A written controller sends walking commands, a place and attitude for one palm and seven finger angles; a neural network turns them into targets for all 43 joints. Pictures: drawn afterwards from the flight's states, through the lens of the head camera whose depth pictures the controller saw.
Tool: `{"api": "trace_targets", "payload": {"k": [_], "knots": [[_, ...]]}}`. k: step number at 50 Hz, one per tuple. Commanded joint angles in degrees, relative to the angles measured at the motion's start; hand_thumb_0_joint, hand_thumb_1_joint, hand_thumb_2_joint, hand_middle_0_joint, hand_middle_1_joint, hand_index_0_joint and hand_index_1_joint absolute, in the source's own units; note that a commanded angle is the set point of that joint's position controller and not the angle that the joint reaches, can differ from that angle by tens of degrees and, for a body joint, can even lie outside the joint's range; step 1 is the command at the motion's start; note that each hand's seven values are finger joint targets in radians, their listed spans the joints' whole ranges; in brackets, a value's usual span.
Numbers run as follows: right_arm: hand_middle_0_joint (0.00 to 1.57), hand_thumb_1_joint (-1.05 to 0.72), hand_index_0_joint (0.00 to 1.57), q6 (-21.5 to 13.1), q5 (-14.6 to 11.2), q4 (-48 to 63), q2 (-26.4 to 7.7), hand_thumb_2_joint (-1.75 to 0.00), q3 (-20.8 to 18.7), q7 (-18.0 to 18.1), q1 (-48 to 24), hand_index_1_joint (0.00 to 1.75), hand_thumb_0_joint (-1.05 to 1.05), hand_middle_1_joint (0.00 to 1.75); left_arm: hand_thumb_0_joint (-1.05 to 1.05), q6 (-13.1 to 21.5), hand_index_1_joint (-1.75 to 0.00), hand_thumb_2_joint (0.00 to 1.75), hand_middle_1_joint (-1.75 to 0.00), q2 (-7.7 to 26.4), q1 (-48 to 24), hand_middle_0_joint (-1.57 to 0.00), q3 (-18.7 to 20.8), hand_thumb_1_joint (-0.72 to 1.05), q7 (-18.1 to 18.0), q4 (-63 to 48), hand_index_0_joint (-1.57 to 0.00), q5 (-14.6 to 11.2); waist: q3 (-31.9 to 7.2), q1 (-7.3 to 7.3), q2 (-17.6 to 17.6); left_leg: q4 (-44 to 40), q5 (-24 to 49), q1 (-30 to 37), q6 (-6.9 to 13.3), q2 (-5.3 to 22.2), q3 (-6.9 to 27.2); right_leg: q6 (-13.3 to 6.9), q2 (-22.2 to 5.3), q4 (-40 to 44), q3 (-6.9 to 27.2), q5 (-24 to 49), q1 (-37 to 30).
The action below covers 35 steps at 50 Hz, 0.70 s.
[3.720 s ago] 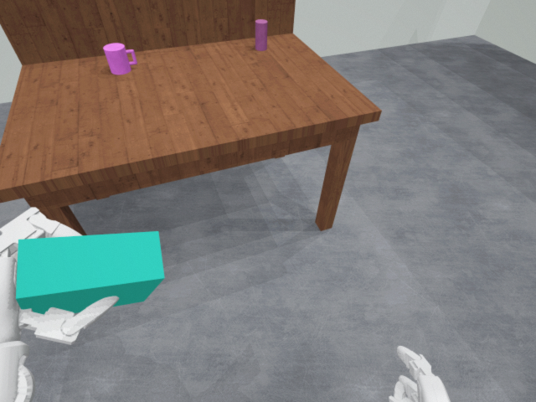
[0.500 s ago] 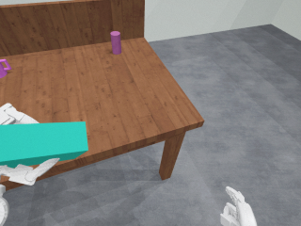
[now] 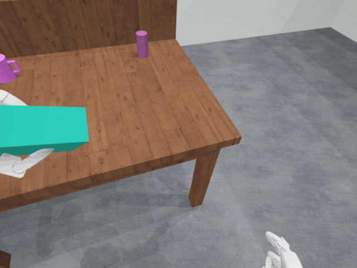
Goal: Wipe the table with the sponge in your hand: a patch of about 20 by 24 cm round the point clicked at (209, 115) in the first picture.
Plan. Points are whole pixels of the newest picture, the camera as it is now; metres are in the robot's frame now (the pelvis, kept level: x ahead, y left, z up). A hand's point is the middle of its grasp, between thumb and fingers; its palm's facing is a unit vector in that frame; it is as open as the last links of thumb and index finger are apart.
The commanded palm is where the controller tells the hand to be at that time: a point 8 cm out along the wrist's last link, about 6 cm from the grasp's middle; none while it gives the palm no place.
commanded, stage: come to a stop and stand still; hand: left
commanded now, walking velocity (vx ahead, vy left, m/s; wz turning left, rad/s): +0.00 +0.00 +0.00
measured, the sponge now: (50, 132) +0.27 +0.25 +0.20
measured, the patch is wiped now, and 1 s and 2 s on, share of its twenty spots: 0.00 0.00 0.00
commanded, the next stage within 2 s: look again from close up in 0.58 s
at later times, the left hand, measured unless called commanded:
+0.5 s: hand (15, 156) +0.24 +0.30 +0.17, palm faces +0.38 -0.84 -0.39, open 9.5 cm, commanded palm +0.17 +0.33 +0.18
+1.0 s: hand (24, 161) +0.23 +0.29 +0.17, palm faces +0.37 -0.85 -0.38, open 9.5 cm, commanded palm +0.17 +0.32 +0.18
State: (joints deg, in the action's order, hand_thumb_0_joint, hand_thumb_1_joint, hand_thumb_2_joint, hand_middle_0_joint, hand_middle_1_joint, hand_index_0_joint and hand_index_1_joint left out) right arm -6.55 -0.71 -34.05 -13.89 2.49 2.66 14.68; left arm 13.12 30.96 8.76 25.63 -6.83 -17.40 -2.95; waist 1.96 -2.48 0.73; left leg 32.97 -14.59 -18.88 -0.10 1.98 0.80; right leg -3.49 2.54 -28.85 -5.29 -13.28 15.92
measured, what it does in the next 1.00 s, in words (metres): stands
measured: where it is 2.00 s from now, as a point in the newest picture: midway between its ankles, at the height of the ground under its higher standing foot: outside the picture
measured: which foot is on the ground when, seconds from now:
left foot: down 0.00-1.00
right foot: down 0.00-1.00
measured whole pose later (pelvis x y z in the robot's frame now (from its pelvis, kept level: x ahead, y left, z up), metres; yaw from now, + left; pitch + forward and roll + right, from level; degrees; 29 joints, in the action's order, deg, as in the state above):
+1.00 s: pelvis +0.00 +0.05 +0.01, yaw -2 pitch -1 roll -1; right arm -5.6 1.0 -33.3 -12.6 1.4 2.2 9.7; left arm 9.5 20.1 24.5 20.3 -7.5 -27.9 -2.0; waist 4.9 -1.3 0.3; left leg 25.5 -11.0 -13.6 2.8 -1.4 -1.7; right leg 0.7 -0.2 -22.2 -1.7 -9.5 11.6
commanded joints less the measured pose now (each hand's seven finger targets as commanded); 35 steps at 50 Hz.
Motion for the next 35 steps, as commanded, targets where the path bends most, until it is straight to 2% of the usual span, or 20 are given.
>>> {"api": "trace_targets", "payload": {"k": [1, 3, 4, 6, 8, 9, 10, 14, 18, 20, 23, 24, 25, 28, 29, 30, 31, 33, 34, 35], "knots": [[0.20, -0.90, 0.20, -5.9, 0.3, 10.1, -6.7, -0.90, -3.4, -3.3, -1.2, 0.30, 0.00, 0.30, 0.00, 5.9, -1.60, 1.30, -1.60, 0.3, 11.5, -1.20, -1.6, 0.10, 0.2, -17.8, -1.20, -1.7, -8.3, -0.63, 0.3, -2.3, 2.8, 4.3, 0.8, -1.0, 0.5, -1.6, -12.4, 11.1, 14.2, -1.5, -3.5], [0.20, -0.90, 0.20, -6.7, 0.7, 9.5, -6.7, -0.90, -4.1, -3.1, -3.8, 0.30, 0.00, 0.30, 0.00, 5.7, -1.60, 1.30, -1.60, 0.2, 14.2, -1.20, -0.7, 0.10, -0.3, -20.1, -1.20, -1.0, -5.6, -0.13, -0.3, -5.3, 4.9, 7.9, 1.0, -0.1, 0.7, -0.2, -9.8, 10.8, 10.9, -1.4, 0.6], [0.20, -0.90, 0.20, -6.5, 1.0, 9.1, -7.6, -0.90, -4.2, -2.7, -5.7, 0.30, 0.00, 0.30, 0.00, 5.8, -1.60, 1.30, -1.60, 3.2, 13.7, -1.20, 1.9, 0.10, -0.7, -20.3, -1.20, -1.0, -4.5, 0.12, -4.6, -8.4, 6.0, 9.0, 1.0, 0.9, 1.5, 0.5, -7.8, 9.3, 9.2, -0.2, 1.0], [0.20, -0.90, 0.20, -6.3, 1.5, 9.1, -7.2, -0.90, -4.1, -1.7, -6.6, 0.30, 0.00, 0.30, 0.00, 5.8, -1.60, 1.30, -1.60, 2.8, 12.8, -1.20, 4.0, 0.10, -1.0, -19.7, -1.20, -0.3, -4.1, 0.51, -3.2, -12.0, 4.8, 5.7, 1.2, 2.2, 3.2, 1.8, -5.7, 7.8, 6.8, 1.1, -2.7], [0.20, -0.90, 0.20, -6.0, 1.8, 9.4, -7.2, -0.90, -3.9, -1.1, -7.2, 0.30, 0.00, 0.30, 0.00, 5.8, -1.60, 1.30, -1.60, 3.2, 11.3, -1.20, 5.1, 0.10, -1.0, -20.9, -1.20, 0.2, -4.4, 1.03, -3.9, -13.0, 4.5, 4.5, 1.2, 2.5, 3.7, 2.0, -5.2, 7.0, 6.2, 2.3, -4.7], [0.20, -0.90, 0.20, -5.6, 2.1, 9.4, -7.5, -0.90, -3.6, -0.7, -7.9, 0.30, 0.00, 0.30, 0.00, 5.8, -1.60, 1.30, -1.60, 6.1, 8.8, -1.20, 6.9, 0.10, -1.1, -22.8, -1.20, 0.5, -5.4, 1.06, -6.4, -14.0, 4.3, 4.5, 1.1, 2.9, 4.3, 2.2, -4.7, 5.5, 5.8, 2.1, -5.3], [0.20, -0.90, 0.20, -5.4, 2.0, 9.6, -6.6, -0.90, -3.4, -0.5, -8.0, 0.30, 0.00, 0.30, 0.00, 5.6, -1.60, 1.30, -1.60, 3.6, 9.4, -1.20, 5.2, 0.10, -0.8, -22.0, -1.20, 0.7, -6.2, 1.06, -8.0, -14.4, 3.5, 4.0, 1.3, 3.6, 4.4, 2.3, -4.7, 4.5, 5.1, 2.3, -6.2], [0.20, -0.90, 0.20, -5.7, 2.3, 9.9, -6.6, -0.90, -3.3, -0.5, -8.4, 0.30, 0.00, 0.30, 0.00, 4.7, -1.60, 1.30, -1.60, 3.0, 8.6, -1.20, 4.1, 0.10, -0.7, -26.6, -1.20, 1.4, -9.5, 0.82, -10.3, -13.8, 7.7, 6.8, 1.0, 3.6, 4.1, 2.4, -4.3, 3.2, 4.8, 6.0, -7.7], [0.20, -0.90, 0.20, -5.8, 2.3, 9.5, -6.2, -0.90, -3.4, -1.0, -8.6, 0.30, 0.00, 0.30, 0.00, 3.5, -1.60, 1.30, -1.60, -1.2, 11.5, -1.20, 1.5, 0.10, -0.8, -26.2, -1.20, 1.6, -9.6, 1.01, -5.1, -12.2, 13.7, 8.0, 0.6, 3.8, 3.7, 2.9, -4.3, 3.9, 4.3, 9.1, -7.7], [0.20, -0.90, 0.20, -5.2, 2.3, 9.0, -5.8, -0.90, -3.4, -1.2, -8.4, 0.30, 0.00, 0.30, 0.00, 2.7, -1.60, 1.30, -1.60, -3.1, 12.6, -1.20, 0.4, 0.10, -0.6, -23.6, -1.20, 1.7, -9.1, 1.16, -5.8, -12.7, 16.5, 9.2, -0.6, 4.2, 3.7, 3.1, -4.0, 3.0, 3.7, 8.5, -6.3], [0.20, -0.90, 0.20, -4.2, 2.3, 9.1, -5.6, -0.90, -3.4, -1.1, -9.3, 0.30, 0.00, 0.30, 0.00, 1.9, -1.60, 1.30, -1.60, -2.9, 10.4, -1.20, 0.6, 0.10, -0.7, -21.9, -1.20, 1.9, -6.9, 1.32, -3.9, -13.7, 10.0, 6.6, -0.4, 4.0, 3.5, 3.2, -3.9, 4.3, 4.2, 6.9, -6.1], [0.20, -0.90, 0.20, -3.8, 2.4, 9.0, -5.8, -0.90, -3.4, -1.0, -9.7, 0.30, 0.00, 0.30, 0.00, 1.6, -1.60, 1.30, -1.60, -0.9, 11.0, -1.20, 2.5, 0.10, -0.9, -21.3, -1.20, 2.0, -7.9, 1.22, -5.1, -14.0, 9.7, 7.7, -0.4, 3.7, 3.2, 3.1, -3.9, 4.1, 4.8, 7.5, -6.3], [0.20, -0.90, 0.20, -3.4, 2.2, 9.3, -4.8, -0.90, -3.1, -1.0, -9.5, 0.30, 0.00, 0.30, 0.00, 1.4, -1.60, 1.30, -1.60, -3.6, 10.8, -1.20, 0.5, 0.10, -0.7, -20.7, -1.20, 1.8, -8.1, 1.22, -4.2, -13.8, 9.3, 7.5, -0.6, 3.8, 3.2, 3.0, -4.1, 4.4, 4.3, 7.5, -6.7], [0.20, -0.90, 0.20, -2.9, 2.3, 10.0, -4.9, -0.90, -3.0, -0.8, -10.6, 0.30, 0.00, 0.30, 0.00, 0.9, -1.60, 1.30, -1.60, -2.8, 8.7, -1.20, 0.6, 0.10, -0.8, -22.0, -1.20, 1.7, -7.3, 1.21, -2.9, -13.8, 5.3, 6.2, -0.2, 2.9, 2.8, 2.9, -4.4, 6.2, 5.3, 7.5, -7.4], [0.20, -0.90, 0.20, -2.8, 2.2, 9.8, -5.2, -0.90, -3.1, -0.8, -10.7, 0.30, 0.00, 0.30, 0.00, 0.7, -1.60, 1.30, -1.60, -1.2, 9.1, -1.20, 1.8, 0.10, -1.0, -22.7, -1.20, 1.7, -8.6, 1.24, -4.1, -14.1, 5.7, 7.3, -0.3, 2.8, 2.8, 2.9, -4.1, 5.7, 5.7, 7.7, -7.7], [0.20, -0.90, 0.20, -2.6, 2.2, 10.1, -4.4, -0.90, -2.9, -0.8, -10.7, 0.30, 0.00, 0.30, 0.00, 0.6, -1.60, 1.30, -1.60, -3.2, 9.4, -1.20, 0.2, 0.10, -1.0, -22.4, -1.20, 1.6, -8.8, 1.15, -4.1, -13.9, 6.6, 7.4, -0.5, 3.0, 2.8, 2.8, -4.4, 5.8, 5.1, 8.3, -8.1], [0.20, -0.90, 0.20, -2.5, 2.2, 10.5, -4.7, -0.90, -2.9, -0.8, -11.3, 0.30, 0.00, 0.30, 0.00, 0.5, -1.60, 1.30, -1.60, -2.9, 8.2, -1.20, -0.2, 0.10, -1.0, -24.3, -1.20, 1.6, -8.3, 1.19, -5.3, -14.1, 5.5, 7.1, -0.4, 2.7, 2.5, 2.9, -4.4, 6.1, 5.3, 7.9, -8.0], [0.20, -0.90, 0.20, -2.6, 2.2, 10.5, -4.7, -0.90, -2.9, -0.7, -11.0, 0.30, 0.00, 0.30, 0.00, 0.2, -1.60, 1.30, -1.60, -2.7, 8.8, -1.20, 0.2, 0.10, -1.3, -23.8, -1.20, 1.6, -8.0, 1.08, -4.0, -13.5, 4.8, 6.0, 0.0, 2.1, 2.4, 2.7, -4.5, 7.0, 5.6, 8.6, -8.9], [0.20, -0.90, 0.20, -2.6, 2.1, 10.4, -5.3, -0.90, -3.1, -0.6, -11.5, 0.30, 0.00, 0.30, 0.00, 0.0, -1.60, 1.30, -1.60, -0.9, 9.3, -1.20, 1.6, 0.10, -1.6, -24.6, -1.20, 1.6, -9.1, 1.09, -6.0, -13.7, 6.1, 6.9, -0.3, 2.0, 2.5, 2.6, -4.3, 6.5, 5.9, 9.3, -9.2], [0.20, -0.90, 0.20, -2.5, 2.1, 10.5, -4.4, -0.90, -2.9, -0.6, -11.2, 0.30, 0.00, 0.30, 0.00, 0.1, -1.60, 1.30, -1.60, -3.1, 9.5, -1.20, -0.1, 0.10, -1.5, -25.0, -1.20, 1.4, -9.4, 1.07, -6.0, -13.5, 7.5, 7.2, -0.6, 2.2, 2.6, 2.6, -4.6, 6.3, 5.2, 9.7, -9.5]]}}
